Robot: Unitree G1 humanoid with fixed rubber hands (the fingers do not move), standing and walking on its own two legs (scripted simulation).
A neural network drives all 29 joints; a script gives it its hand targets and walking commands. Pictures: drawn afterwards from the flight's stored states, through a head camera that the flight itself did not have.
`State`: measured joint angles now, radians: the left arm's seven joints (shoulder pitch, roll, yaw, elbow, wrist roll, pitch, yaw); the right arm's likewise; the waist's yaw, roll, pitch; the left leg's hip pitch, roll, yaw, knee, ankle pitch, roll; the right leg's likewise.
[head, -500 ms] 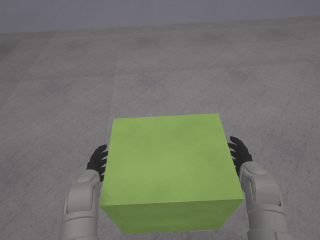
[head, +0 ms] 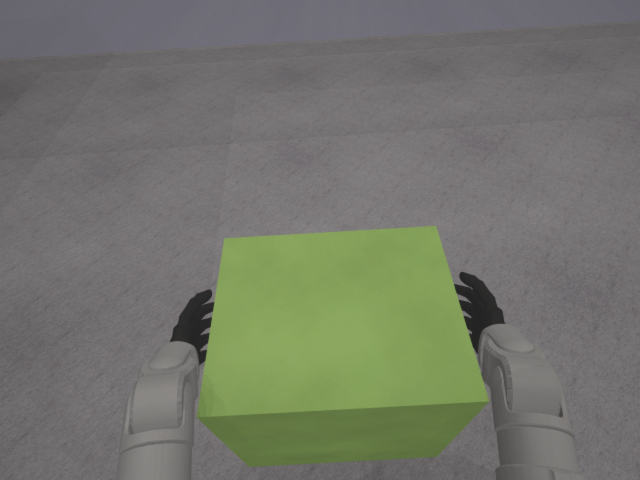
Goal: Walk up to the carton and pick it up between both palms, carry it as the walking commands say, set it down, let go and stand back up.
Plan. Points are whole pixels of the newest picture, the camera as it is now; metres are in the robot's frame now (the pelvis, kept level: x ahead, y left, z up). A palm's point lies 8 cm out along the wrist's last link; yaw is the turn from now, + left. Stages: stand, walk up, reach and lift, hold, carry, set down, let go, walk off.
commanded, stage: hold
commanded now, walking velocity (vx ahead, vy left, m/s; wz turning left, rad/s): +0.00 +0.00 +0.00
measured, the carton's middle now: (336, 354) +0.28 +0.01 -0.03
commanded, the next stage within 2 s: carry in 0.04 s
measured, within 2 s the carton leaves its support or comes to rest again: neither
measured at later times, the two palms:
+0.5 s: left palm (37, 449) +0.15 +0.33 +0.04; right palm (371, 350) +0.24 -0.03 +0.05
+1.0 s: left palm out of the picture -0.03 +0.49 +0.03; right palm (178, 414) +0.18 +0.18 +0.04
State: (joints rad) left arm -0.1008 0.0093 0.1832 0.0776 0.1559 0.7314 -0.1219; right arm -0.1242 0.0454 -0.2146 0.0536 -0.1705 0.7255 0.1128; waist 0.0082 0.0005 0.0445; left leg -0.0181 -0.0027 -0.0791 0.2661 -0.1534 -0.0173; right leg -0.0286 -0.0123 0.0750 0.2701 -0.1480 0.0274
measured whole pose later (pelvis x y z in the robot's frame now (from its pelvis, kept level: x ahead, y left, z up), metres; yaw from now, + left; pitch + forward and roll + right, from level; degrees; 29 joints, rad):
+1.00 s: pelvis -0.13 +0.20 -0.03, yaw +33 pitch +5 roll +2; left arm -0.03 0.02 0.20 -0.36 0.03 1.19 -0.03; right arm -0.12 0.06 -0.19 -0.30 -0.02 1.16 -0.01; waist -0.04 -0.05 -0.10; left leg -0.41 0.02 0.05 0.62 -0.29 -0.01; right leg -0.49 -0.29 -0.13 0.94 -0.56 0.14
